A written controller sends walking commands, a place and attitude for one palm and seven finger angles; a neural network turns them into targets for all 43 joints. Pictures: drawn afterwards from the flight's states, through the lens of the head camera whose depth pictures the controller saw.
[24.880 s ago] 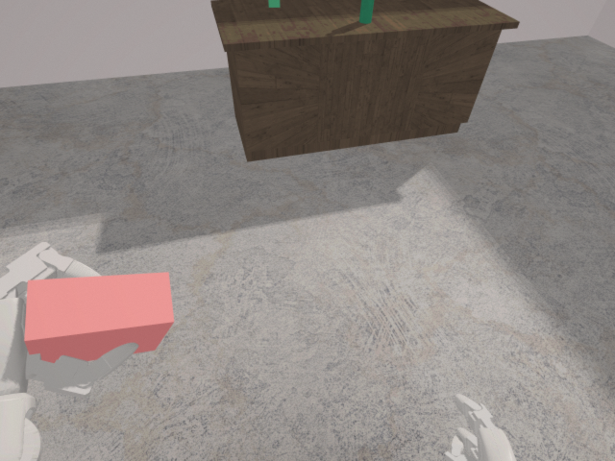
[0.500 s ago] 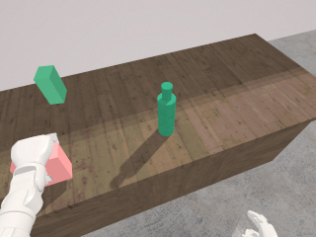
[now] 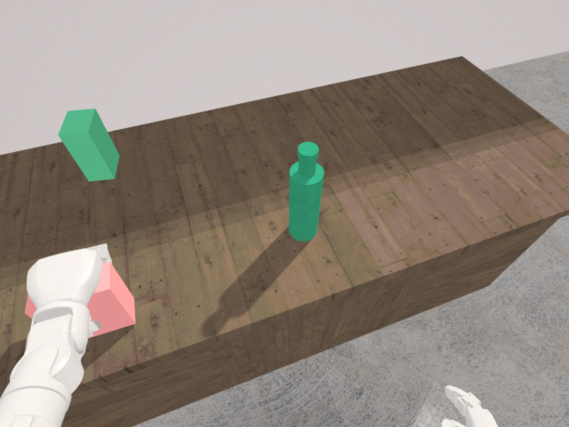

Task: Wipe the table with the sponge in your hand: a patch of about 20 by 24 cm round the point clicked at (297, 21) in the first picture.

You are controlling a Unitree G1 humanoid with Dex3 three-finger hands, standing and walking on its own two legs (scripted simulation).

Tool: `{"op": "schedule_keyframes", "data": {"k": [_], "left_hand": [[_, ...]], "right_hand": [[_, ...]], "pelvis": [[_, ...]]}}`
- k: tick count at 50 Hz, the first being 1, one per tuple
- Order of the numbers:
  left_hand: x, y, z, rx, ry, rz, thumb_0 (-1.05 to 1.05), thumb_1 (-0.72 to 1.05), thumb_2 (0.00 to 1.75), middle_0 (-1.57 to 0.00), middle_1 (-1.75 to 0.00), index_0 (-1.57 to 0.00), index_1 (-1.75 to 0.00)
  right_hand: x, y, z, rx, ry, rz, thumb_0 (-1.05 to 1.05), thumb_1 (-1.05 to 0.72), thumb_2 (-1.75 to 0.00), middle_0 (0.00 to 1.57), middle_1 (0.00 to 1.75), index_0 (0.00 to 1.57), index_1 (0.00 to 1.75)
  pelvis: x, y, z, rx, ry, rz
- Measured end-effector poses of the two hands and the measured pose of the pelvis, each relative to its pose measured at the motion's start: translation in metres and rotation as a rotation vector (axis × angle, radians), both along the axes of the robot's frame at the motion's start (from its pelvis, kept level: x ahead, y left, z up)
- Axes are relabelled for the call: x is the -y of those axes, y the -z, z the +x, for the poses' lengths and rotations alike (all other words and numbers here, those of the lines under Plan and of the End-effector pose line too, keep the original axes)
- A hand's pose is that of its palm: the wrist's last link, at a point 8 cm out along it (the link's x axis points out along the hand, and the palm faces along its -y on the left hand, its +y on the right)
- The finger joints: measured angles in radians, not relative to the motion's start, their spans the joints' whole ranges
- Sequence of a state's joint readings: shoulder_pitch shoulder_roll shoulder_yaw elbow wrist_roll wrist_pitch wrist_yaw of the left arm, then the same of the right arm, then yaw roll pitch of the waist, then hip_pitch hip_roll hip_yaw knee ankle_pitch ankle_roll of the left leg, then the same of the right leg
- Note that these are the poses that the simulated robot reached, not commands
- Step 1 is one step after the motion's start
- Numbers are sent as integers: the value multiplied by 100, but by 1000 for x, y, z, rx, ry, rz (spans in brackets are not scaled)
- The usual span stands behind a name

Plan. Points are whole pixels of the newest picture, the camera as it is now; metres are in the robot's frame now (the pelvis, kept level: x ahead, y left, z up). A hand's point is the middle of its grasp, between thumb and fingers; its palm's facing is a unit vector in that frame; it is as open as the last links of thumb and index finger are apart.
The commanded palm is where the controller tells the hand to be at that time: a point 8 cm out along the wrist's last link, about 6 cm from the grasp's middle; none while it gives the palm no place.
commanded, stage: lower the sponge onto the table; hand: left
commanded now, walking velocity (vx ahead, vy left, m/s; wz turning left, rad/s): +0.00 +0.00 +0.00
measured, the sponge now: (91, 310) +0.27 +0.34 -0.05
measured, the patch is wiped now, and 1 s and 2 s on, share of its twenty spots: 0.00 0.15 0.30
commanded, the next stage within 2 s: wipe forward along the first lane in 0.32 s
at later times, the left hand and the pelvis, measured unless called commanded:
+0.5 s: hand (89, 293) +0.29 +0.33 -0.02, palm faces -0.12 +0.00 -0.99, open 9.6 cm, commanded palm +0.28 +0.34 +0.03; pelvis -0.01 -0.01 +0.00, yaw +0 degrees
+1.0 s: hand (82, 259) +0.34 +0.37 -0.02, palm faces -0.14 +0.03 -0.99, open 9.7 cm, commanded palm +0.34 +0.36 +0.01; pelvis -0.02 -0.01 -0.03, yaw -1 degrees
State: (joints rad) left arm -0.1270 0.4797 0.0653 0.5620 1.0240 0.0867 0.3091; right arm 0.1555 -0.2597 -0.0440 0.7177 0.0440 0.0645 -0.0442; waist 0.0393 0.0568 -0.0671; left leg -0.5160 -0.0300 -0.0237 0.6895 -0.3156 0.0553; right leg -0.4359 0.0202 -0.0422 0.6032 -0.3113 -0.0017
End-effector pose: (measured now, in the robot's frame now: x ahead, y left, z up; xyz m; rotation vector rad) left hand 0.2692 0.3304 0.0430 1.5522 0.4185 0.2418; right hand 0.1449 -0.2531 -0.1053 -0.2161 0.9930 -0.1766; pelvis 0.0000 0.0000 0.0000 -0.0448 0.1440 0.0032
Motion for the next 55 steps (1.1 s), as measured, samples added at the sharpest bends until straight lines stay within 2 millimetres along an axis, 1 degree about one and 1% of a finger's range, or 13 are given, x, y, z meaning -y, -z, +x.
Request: {"op": "schedule_keyframes", "data": {"k": [5,13,18,23,27,31,41,48,55], "left_hand": [[5,1,0,23,2,5,0,-44,104,-79,-136,-78,-137],[7,3,2,9,-17,20,0,-44,104,-79,-136,-78,-137],[7,4,3,3,-25,17,0,-44,104,-79,-136,-78,-137],[7,5,4,-3,-25,15,1,-44,104,-78,-137,-78,-137],[3,5,10,-7,-23,23,1,-46,105,-79,-136,-78,-137],[-4,3,21,-17,-26,37,1,-47,107,-79,-135,-78,-137],[-18,6,46,-46,-25,42,2,-48,109,-79,-134,-78,-138],[-27,6,59,-29,-28,52,2,-50,111,-80,-134,-78,-138],[-35,7,73,-32,-37,57,2,-50,111,-80,-134,-78,-139]], "right_hand": [[-5,1,3,13,-5,15,1,-91,-90,20,30,20,30],[-10,3,2,15,-17,33,1,-90,-90,20,30,20,30],[-8,5,-3,4,-12,36,1,-90,-90,20,30,20,30],[0,7,-12,-18,-2,26,1,-90,-90,20,30,20,30],[9,10,-21,-47,5,7,1,-90,-90,20,30,20,30],[18,15,-34,-79,17,-10,1,-90,-90,20,30,20,30],[36,27,-76,-180,65,-31,1,-91,-90,20,30,20,30],[38,37,-103,-249,84,-32,1,-91,-90,20,30,20,30],[31,41,-116,-275,92,-27,1,-91,-90,20,30,20,30]], "pelvis": [[-1,2,-2,-2,0,-1],[1,3,-5,-2,-4,1],[4,3,-6,-6,0,2],[7,4,-7,-12,1,3],[10,6,-9,-22,-1,3],[13,8,-12,-42,-3,2],[16,18,-17,-103,9,-5],[13,26,-22,-139,14,-13],[9,31,-27,-163,15,-22]]}}
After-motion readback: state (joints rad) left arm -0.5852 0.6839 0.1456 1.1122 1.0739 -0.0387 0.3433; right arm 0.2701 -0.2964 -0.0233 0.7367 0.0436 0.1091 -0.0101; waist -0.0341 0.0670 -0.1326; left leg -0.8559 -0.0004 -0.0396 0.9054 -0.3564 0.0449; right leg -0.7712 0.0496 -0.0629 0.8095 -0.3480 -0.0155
